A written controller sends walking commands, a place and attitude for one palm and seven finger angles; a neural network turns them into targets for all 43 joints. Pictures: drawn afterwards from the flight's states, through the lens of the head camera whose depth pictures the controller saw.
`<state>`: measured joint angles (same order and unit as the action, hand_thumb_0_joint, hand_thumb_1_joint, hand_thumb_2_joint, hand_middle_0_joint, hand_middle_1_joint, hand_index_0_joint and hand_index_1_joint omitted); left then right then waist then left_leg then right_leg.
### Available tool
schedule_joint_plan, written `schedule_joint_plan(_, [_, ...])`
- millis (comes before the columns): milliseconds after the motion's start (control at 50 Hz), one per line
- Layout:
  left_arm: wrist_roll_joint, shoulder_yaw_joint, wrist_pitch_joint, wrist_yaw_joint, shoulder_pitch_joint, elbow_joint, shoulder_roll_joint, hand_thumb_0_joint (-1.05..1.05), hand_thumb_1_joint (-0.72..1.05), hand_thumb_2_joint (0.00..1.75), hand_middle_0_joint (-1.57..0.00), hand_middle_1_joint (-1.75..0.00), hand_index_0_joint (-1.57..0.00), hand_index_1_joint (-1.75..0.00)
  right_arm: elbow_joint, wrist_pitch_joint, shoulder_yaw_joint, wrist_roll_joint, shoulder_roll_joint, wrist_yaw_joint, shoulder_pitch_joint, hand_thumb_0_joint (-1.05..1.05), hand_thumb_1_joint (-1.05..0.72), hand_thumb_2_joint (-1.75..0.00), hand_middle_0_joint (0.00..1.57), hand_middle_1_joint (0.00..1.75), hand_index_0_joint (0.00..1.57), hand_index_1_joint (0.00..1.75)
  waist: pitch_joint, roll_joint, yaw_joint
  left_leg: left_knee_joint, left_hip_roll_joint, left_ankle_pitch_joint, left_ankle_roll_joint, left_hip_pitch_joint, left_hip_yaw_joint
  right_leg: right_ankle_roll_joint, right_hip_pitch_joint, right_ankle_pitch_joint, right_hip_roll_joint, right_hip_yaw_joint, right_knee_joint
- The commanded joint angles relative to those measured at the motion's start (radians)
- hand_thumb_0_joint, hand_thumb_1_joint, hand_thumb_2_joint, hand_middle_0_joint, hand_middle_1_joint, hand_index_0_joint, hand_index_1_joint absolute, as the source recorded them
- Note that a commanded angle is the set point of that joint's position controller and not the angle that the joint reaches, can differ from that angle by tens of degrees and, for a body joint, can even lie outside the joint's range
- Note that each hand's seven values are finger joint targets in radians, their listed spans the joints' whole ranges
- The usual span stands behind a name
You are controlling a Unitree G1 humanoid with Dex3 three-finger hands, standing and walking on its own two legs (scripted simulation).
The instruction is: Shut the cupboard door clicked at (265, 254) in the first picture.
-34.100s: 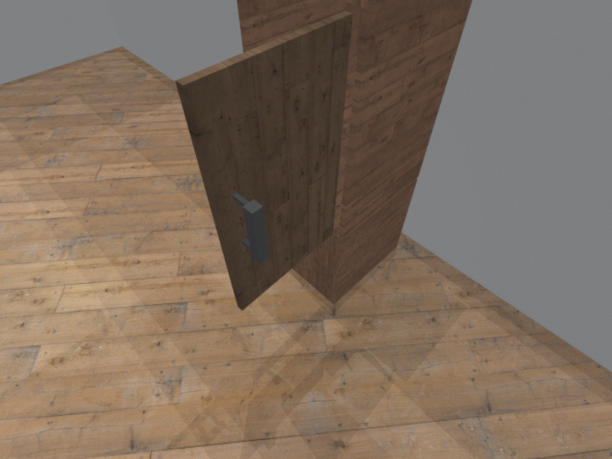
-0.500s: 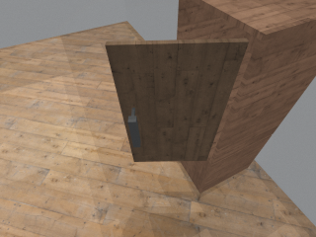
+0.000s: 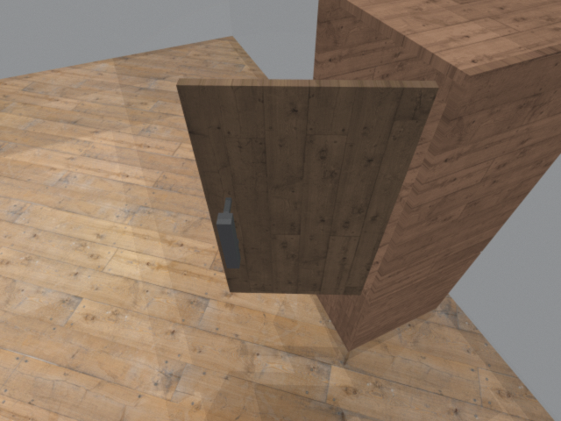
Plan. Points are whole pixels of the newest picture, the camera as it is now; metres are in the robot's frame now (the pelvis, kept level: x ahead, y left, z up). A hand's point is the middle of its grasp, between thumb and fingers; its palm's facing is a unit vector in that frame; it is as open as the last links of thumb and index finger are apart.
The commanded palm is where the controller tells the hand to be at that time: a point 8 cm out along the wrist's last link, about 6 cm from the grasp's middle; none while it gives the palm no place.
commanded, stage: shuffle to correct the standing spot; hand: left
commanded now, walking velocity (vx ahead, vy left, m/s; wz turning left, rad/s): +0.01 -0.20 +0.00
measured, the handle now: (231, 233) +0.45 +0.13 -0.05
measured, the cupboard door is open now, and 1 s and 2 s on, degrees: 64 64 64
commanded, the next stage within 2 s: come to a stop and stand still in 0.20 s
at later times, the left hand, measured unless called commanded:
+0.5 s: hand out of the picture +0.00 +0.10 -0.18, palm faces +0.06 -0.98 -0.19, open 7.4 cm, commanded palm none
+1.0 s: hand out of the picture +0.03 +0.19 -0.18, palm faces +0.03 -0.96 -0.28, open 7.4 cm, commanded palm none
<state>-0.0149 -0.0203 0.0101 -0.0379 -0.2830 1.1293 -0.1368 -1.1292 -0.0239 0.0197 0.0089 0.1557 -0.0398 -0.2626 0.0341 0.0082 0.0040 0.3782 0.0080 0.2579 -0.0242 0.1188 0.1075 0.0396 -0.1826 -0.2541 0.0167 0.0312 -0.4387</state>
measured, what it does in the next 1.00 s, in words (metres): steps on the spot: left foot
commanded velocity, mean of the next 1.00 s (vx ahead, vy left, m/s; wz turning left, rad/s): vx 0.00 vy -0.01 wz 0.00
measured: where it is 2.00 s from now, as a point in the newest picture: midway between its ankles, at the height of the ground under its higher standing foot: outside the picture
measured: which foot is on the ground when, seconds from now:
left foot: down 0.00-0.32, up 0.34-0.98, down 1.00-1.00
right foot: down 0.00-1.00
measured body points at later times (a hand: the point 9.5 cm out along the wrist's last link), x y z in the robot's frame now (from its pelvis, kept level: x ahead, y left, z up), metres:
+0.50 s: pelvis +0.01 -0.06 -0.01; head +0.04 -0.07 +0.44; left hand +0.00 +0.15 -0.16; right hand +0.02 -0.29 -0.17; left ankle -0.04 +0.07 -0.70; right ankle -0.01 -0.09 -0.74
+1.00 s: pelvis +0.00 -0.02 -0.01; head +0.01 -0.02 +0.44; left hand +0.03 +0.24 -0.15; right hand +0.06 -0.27 -0.16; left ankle -0.02 +0.11 -0.74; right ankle -0.01 -0.09 -0.74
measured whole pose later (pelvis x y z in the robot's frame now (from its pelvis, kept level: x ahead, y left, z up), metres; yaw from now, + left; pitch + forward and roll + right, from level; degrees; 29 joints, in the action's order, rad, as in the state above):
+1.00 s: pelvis +0.00 -0.02 -0.01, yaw +1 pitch +0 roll -1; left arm -0.03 0.02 0.02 -0.05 -0.30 0.99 -0.21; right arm -0.97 0.03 -0.05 0.01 0.23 -0.03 -0.25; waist 0.01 0.04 0.00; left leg 0.65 -0.01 0.34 -0.02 0.27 -0.05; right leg 0.08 -0.21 -0.30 0.08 0.07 -0.51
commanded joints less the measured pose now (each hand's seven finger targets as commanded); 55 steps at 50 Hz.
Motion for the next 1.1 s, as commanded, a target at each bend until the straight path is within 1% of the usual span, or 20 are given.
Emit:
schedule_joint_plan(0, [0.003,0.019,0.008,0.002,-0.071,-0.024,-0.087,0.00,0.90,0.90,-0.20,-0.30,-0.20,-0.30,0.011,-0.011,-0.022,0.005,0.075,-0.007,-0.074,0.00,-0.90,-0.90,0.20,0.30,0.20,0.30,0.022,-0.019,-0.009,-0.041,-0.137,-0.182,-0.017,0.001,-0.115,0.010,-0.030,0.213,-0.108,-0.105,0.056])
schedule_joint_plan(100, [-0.008,0.043,-0.017,0.014,-0.086,-0.053,-0.083,0.00,0.90,0.90,-0.20,-0.30,-0.20,-0.30,0.014,0.000,-0.047,0.013,0.109,-0.023,-0.087,0.00,-0.90,-0.90,0.20,0.30,0.20,0.30,0.023,0.018,-0.012,-0.020,-0.198,-0.212,-0.044,0.006,-0.147,0.014,-0.085,0.166,-0.071,-0.069,-0.037])
schedule_joint_plan(200, [-0.019,0.067,-0.038,0.028,-0.098,-0.099,-0.069,0.00,0.90,0.90,-0.20,-0.30,-0.20,-0.30,0.043,0.016,-0.077,0.021,0.150,-0.037,-0.076,0.00,-0.90,-0.90,0.20,0.30,0.20,0.30,0.050,0.071,-0.002,-0.008,-0.299,-0.221,-0.110,0.065,-0.225,0.007,-0.154,0.035,-0.044,-0.037,-0.159])
schedule_joint_plan(240, [-0.021,0.076,-0.039,0.032,-0.125,-0.109,-0.074,0.00,0.90,0.90,-0.20,-0.30,-0.20,-0.30,0.063,0.018,-0.082,0.023,0.147,-0.037,-0.053,0.00,-0.90,-0.90,0.20,0.30,0.20,0.30,0.032,0.041,0.011,0.049,-0.260,-0.158,-0.086,0.132,-0.186,0.014,-0.093,0.093,-0.055,-0.072,-0.101])
schedule_joint_plan(260, [-0.022,0.081,-0.036,0.031,-0.141,-0.114,-0.090,0.00,0.90,0.90,-0.20,-0.30,-0.20,-0.30,0.072,0.019,-0.081,0.020,0.129,-0.037,-0.047,0.00,-0.90,-0.90,0.20,0.30,0.20,0.30,0.020,-0.040,0.018,0.123,-0.199,-0.096,-0.053,0.183,-0.119,0.024,-0.044,0.174,-0.088,-0.134,-0.040])
schedule_joint_plan(280, [-0.025,0.085,-0.033,0.027,-0.163,-0.109,-0.116,0.00,0.90,0.90,-0.20,-0.30,-0.20,-0.30,0.078,0.023,-0.075,0.015,0.089,-0.037,-0.051,0.00,-0.90,-0.90,0.20,0.30,0.20,0.30,0.005,-0.190,0.022,0.251,-0.101,0.039,-0.014,0.255,-0.014,0.037,0.028,0.262,-0.162,-0.236,0.049])
schedule_joint_plan(300, [-0.021,0.092,-0.028,0.020,-0.204,-0.101,-0.136,0.00,0.90,0.90,-0.20,-0.30,-0.20,-0.30,0.093,0.028,-0.068,0.009,0.059,-0.034,-0.027,0.00,-0.90,-0.90,0.20,0.30,0.20,0.30,-0.007,-0.271,0.049,0.449,-0.013,0.272,0.014,0.339,0.012,0.078,0.082,0.410,-0.249,-0.358,0.140])
schedule_joint_plan(320, [-0.015,0.084,-0.022,0.012,-0.207,-0.100,-0.121,0.00,0.90,0.90,-0.20,-0.30,-0.20,-0.30,0.099,0.032,-0.065,0.006,0.062,-0.032,-0.012,0.00,-0.90,-0.90,0.20,0.30,0.20,0.30,-0.013,-0.197,0.049,0.559,-0.026,0.321,0.010,0.348,-0.078,0.111,0.071,0.495,-0.280,-0.375,0.154])
schedule_joint_plan(340, [-0.011,0.077,-0.010,0.005,-0.167,-0.102,-0.101,0.00,0.90,0.90,-0.20,-0.30,-0.20,-0.30,0.091,0.028,-0.065,0.004,0.052,-0.026,-0.022,0.00,-0.90,-0.90,0.20,0.30,0.20,0.30,-0.015,-0.108,0.023,0.611,-0.036,0.277,0.014,0.360,-0.102,0.144,0.090,0.557,-0.274,-0.348,0.130])
schedule_joint_plan(380, [-0.004,0.067,0.017,-0.006,-0.126,-0.104,-0.088,0.00,0.90,0.90,-0.20,-0.30,-0.20,-0.30,0.074,0.024,-0.057,-0.001,0.020,-0.012,-0.039,0.00,-0.90,-0.90,0.20,0.30,0.20,0.30,-0.036,-0.001,0.002,0.597,-0.050,0.210,0.027,0.336,-0.118,0.149,0.099,0.600,-0.260,-0.290,0.115])
schedule_joint_plan(540, [-0.006,0.062,0.028,-0.015,-0.130,-0.091,-0.128,0.00,0.90,0.90,-0.20,-0.30,-0.20,-0.30,0.091,0.037,-0.057,-0.011,0.043,-0.004,-0.012,0.00,-0.90,-0.90,0.20,0.30,0.20,0.30,-0.023,-0.068,0.022,0.345,-0.026,0.122,0.038,0.276,-0.123,0.040,0.142,0.608,-0.244,-0.283,0.131])
schedule_joint_plan(680, [-0.012,0.067,0.018,-0.012,-0.114,-0.102,-0.131,0.00,0.90,0.90,-0.20,-0.30,-0.20,-0.30,0.108,0.038,-0.060,-0.007,0.035,0.005,-0.010,0.00,-0.90,-0.90,0.20,0.30,0.20,0.30,0.029,-0.082,0.023,0.270,-0.032,0.095,0.030,0.239,-0.125,0.068,0.053,0.286,-0.244,-0.288,0.190])
schedule_joint_plan(760, [-0.005,0.062,0.019,-0.006,-0.096,-0.098,-0.126,0.00,0.90,0.90,-0.20,-0.30,-0.20,-0.30,0.094,0.029,-0.049,-0.002,0.036,0.003,-0.044,0.00,-0.90,-0.90,0.20,0.30,0.20,0.30,0.024,-0.068,0.005,0.118,-0.035,0.012,0.019,0.130,-0.132,0.039,0.003,0.203,-0.203,-0.251,0.183])
schedule_joint_plan(780, [-0.018,0.044,0.049,-0.019,-0.081,-0.162,-0.310,0.00,0.90,0.90,-0.20,-0.30,-0.20,-0.30,0.206,0.024,-0.078,0.028,0.197,0.009,0.058,0.00,-0.90,-0.90,0.20,0.30,0.20,0.30,0.092,0.100,-0.038,0.209,0.019,-0.096,-0.016,0.178,-0.234,0.005,-0.001,0.383,-0.165,-0.321,0.092])
schedule_joint_plan(800, [-0.008,0.078,0.051,-0.019,-0.043,-0.167,-0.280,0.00,0.90,0.90,-0.20,-0.30,-0.20,-0.30,0.209,0.009,-0.099,0.009,0.169,0.005,0.023,0.00,-0.90,-0.90,0.20,0.30,0.20,0.30,-0.042,0.065,-0.018,0.220,-0.034,-0.006,-0.002,0.203,-0.180,-0.006,0.039,0.240,-0.261,-0.321,0.094])
schedule_joint_plan(820, [-0.005,0.072,0.050,-0.024,-0.048,-0.182,-0.242,0.00,0.90,0.90,-0.20,-0.30,-0.20,-0.30,0.222,0.014,-0.085,0.009,0.136,0.007,0.019,0.00,-0.90,-0.90,0.20,0.30,0.20,0.30,-0.101,0.012,-0.008,0.266,-0.015,0.046,0.008,0.227,-0.202,0.024,0.092,0.256,-0.276,-0.373,0.100])
schedule_joint_plan(860, [-0.010,0.079,0.051,-0.026,-0.055,-0.192,-0.235,0.00,0.90,0.90,-0.20,-0.30,-0.20,-0.30,0.236,0.018,-0.092,0.003,0.148,0.006,0.026,0.00,-0.90,-0.90,0.20,0.30,0.20,0.30,-0.099,-0.074,0.003,0.339,-0.027,0.104,0.009,0.276,-0.208,0.055,0.106,0.249,-0.289,-0.390,0.115])
schedule_joint_plan(940, [-0.014,0.080,0.035,-0.020,0.016,-0.232,-0.247,0.00,0.90,0.90,-0.20,-0.30,-0.20,-0.30,0.253,0.020,-0.092,0.004,0.159,0.013,0.044,0.00,-0.90,-0.90,0.20,0.30,0.20,0.30,0.002,-0.087,-0.014,0.269,-0.052,0.088,0.004,0.230,-0.171,0.119,-0.015,0.215,-0.254,-0.275,0.091])
schedule_joint_plan(980, [-0.010,0.074,0.028,-0.017,0.035,-0.245,-0.250,0.00,0.90,0.90,-0.20,-0.30,-0.20,-0.30,0.228,0.007,-0.079,0.009,0.147,0.017,0.007,0.00,-0.90,-0.90,0.20,0.30,0.20,0.30,-0.029,-0.067,-0.018,0.131,-0.037,-0.065,0.002,0.123,-0.140,0.077,-0.023,0.266,-0.197,-0.198,0.046])
schedule_joint_plan(1080, [0.001,0.062,0.010,-0.010,0.048,-0.242,-0.249,0.00,0.90,0.90,-0.20,-0.30,-0.20,-0.30,0.217,-0.017,-0.071,0.010,0.231,0.013,0.062,0.00,-0.90,-0.90,0.20,0.30,0.20,0.30,-0.068,0.086,0.017,0.055,-0.127,-0.455,-0.050,0.068,-0.265,-0.001,0.015,0.188,-0.090,-0.076,-0.039])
